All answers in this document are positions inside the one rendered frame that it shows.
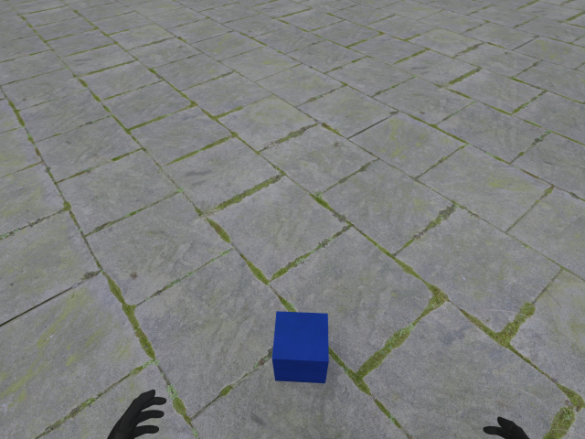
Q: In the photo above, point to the robot left hand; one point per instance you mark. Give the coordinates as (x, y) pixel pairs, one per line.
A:
(126, 428)

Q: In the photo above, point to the carton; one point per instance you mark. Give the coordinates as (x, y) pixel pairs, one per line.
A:
(300, 347)

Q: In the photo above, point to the robot right hand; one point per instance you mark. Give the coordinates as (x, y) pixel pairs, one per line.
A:
(508, 429)

